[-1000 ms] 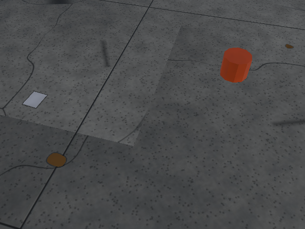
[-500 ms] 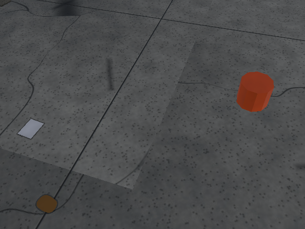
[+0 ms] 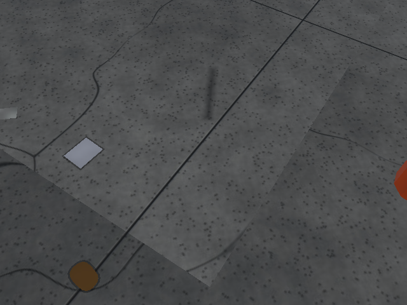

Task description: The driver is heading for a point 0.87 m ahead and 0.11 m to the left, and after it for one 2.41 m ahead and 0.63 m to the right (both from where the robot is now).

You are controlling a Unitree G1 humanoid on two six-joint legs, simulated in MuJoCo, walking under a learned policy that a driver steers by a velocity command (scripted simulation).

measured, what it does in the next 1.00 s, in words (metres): walks ahead, turning left: right foot, then left foot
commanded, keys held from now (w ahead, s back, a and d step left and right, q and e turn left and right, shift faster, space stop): q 0.08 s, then w+q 0.38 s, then w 0.50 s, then w+e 0.04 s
